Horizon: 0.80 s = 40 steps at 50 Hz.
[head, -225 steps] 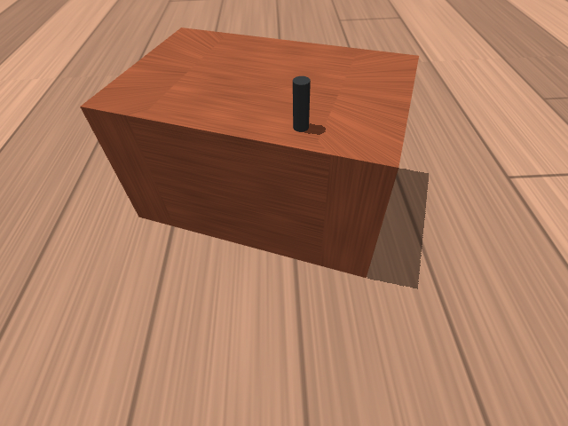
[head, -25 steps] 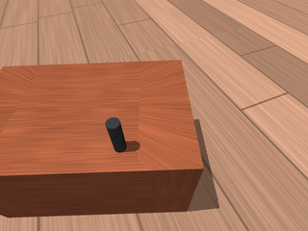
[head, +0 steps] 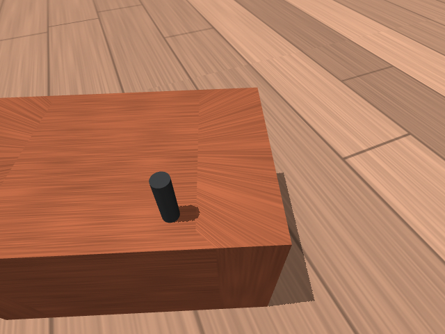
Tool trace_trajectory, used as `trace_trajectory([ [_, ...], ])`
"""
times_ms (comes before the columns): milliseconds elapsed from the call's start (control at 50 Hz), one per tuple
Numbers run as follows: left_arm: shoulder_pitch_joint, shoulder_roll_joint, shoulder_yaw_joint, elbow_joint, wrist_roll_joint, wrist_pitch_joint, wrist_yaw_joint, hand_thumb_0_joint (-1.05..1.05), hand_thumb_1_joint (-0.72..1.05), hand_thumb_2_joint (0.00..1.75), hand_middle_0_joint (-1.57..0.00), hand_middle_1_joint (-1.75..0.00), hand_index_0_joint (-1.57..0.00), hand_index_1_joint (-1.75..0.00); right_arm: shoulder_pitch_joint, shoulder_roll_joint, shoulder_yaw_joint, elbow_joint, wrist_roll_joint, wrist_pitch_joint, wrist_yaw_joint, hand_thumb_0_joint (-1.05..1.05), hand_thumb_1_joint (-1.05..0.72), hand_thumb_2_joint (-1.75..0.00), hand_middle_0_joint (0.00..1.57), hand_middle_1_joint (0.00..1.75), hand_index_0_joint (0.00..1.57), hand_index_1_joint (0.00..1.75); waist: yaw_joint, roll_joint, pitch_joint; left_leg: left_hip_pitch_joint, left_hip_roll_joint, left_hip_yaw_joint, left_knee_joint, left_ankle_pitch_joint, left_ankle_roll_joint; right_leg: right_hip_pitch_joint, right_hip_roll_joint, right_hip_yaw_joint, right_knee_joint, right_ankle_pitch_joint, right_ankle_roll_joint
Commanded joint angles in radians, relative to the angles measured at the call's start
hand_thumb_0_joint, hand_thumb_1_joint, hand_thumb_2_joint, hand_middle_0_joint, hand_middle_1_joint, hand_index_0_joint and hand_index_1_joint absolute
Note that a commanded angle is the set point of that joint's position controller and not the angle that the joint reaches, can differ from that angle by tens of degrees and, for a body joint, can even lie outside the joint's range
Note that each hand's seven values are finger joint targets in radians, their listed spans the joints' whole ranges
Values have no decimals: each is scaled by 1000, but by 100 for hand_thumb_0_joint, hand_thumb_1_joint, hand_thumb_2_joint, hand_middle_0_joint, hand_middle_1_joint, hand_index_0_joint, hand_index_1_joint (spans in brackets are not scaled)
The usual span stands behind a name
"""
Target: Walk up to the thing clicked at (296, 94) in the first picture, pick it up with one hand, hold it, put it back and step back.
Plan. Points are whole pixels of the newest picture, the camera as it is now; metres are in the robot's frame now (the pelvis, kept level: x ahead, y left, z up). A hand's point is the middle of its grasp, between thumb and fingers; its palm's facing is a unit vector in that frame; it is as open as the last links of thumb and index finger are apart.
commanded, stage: stand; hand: left
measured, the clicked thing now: (165, 198) +0.45 +0.18 -0.10
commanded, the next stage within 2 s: rise first in 1.68 s
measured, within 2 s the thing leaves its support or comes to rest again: neither
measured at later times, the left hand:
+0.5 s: hand out of the picture +0.07 +0.26 -0.16, palm faces -0.03 -0.94 -0.34, open 7.4 cm
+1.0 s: hand out of the picture +0.07 +0.26 -0.16, palm faces -0.03 -0.94 -0.34, open 7.4 cm
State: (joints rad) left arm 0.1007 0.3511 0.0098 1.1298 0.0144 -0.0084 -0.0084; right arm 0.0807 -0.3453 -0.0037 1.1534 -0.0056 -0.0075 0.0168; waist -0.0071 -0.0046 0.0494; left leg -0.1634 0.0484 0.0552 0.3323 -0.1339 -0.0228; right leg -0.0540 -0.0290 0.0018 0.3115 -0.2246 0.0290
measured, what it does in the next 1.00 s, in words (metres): stands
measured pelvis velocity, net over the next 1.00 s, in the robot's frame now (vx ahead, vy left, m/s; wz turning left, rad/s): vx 0.01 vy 0.00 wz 0.01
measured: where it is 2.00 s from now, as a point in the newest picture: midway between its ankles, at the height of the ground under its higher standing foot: outside the picture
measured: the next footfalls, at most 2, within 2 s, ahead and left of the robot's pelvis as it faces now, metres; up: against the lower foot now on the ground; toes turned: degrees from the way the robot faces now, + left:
none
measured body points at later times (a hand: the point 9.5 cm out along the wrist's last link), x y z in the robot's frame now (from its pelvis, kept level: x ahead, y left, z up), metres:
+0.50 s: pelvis +0.00 +0.00 +0.00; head +0.01 +0.01 +0.45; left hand +0.07 +0.31 -0.13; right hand +0.08 -0.30 -0.13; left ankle +0.03 +0.13 -0.75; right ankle -0.03 -0.14 -0.75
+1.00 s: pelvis +0.01 +0.00 +0.00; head +0.02 +0.01 +0.45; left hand +0.07 +0.31 -0.14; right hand +0.08 -0.30 -0.13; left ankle +0.03 +0.13 -0.75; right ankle -0.03 -0.14 -0.75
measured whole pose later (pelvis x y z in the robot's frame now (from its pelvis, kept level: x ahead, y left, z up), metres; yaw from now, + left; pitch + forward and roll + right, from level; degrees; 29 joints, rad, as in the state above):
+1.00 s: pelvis +0.01 +0.00 +0.00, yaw +0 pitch -2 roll +0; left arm 0.13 0.35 0.00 1.12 0.02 0.00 -0.01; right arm 0.09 -0.35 0.00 1.15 -0.01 -0.01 0.02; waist 0.00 -0.01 0.05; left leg -0.16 0.04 0.05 0.34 -0.14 -0.02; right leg -0.05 -0.04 0.00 0.31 -0.23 0.04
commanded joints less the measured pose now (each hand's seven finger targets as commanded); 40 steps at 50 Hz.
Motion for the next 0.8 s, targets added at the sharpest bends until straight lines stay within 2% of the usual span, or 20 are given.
trace_trajectory([
  [0,-29,217,34,-62,-4,-21,15,0,90,90,-20,-30,-20,-30,-53,-217,-41,-64,-4,-22,-17,0,-90,-90,20,30,20,30,4,4,-69,88,101,-97,-42,110,26,-77,-107,61,-64,116,-38],
  [140,-28,217,32,-68,-5,-20,15,0,90,90,-20,-30,-20,-30,-44,-216,-41,-62,-4,-25,-17,0,-90,-90,20,30,20,30,1,12,-86,101,105,-96,-37,150,30,-65,-110,62,-53,147,-41],
  [240,-23,214,32,-66,-4,-19,15,0,90,90,-20,-30,-20,-30,-42,-219,-40,-63,-3,-22,-17,0,-90,-90,20,30,20,30,2,7,-77,92,101,-96,-38,112,32,-71,-110,61,-63,122,-39],
  [460,-13,217,30,-70,-5,-20,18,0,90,90,-20,-30,-20,-30,-40,-216,-40,-65,-2,-22,-18,0,-90,-90,20,30,20,30,1,0,-87,114,107,-97,-22,188,34,-66,-111,53,-49,178,-37],
  [540,-3,217,29,-66,-3,-19,16,0,90,90,-20,-30,-20,-30,-40,-219,-40,-65,-2,-20,-18,0,-90,-90,20,30,20,30,1,11,-60,90,99,-97,-39,108,33,-75,-110,55,-65,120,-37],
  [640,-6,219,31,-70,-3,-20,17,0,90,90,-20,-30,-20,-30,-40,-220,-42,-68,-3,-20,-17,0,-90,-90,20,30,20,30,2,4,-70,102,101,-96,-33,117,35,-71,-113,58,-66,122,-39],
  [660,-2,219,31,-71,-1,-20,17,0,90,90,-20,-30,-20,-30,-47,-219,-44,-71,-3,-21,-17,0,-90,-90,20,30,20,30,4,6,-82,111,104,-98,-27,153,37,-70,-113,54,-60,151,-39],
  [680,-7,220,31,-71,-4,-20,18,0,90,90,-20,-30,-20,-30,-40,-214,-41,-69,-2,-20,-16,0,-90,-90,20,30,20,30,1,-8,-60,90,99,-98,-36,147,31,-72,-111,51,-62,134,-37],
  [780,-1,219,32,-75,-3,-20,18,0,90,90,-20,-30,-20,-30,-36,-217,-42,-71,-2,-21,-18,0,-90,-90,20,30,20,30,-1,12,-82,106,99,-93,-28,157,34,-64,-113,55,-59,161,-39],
])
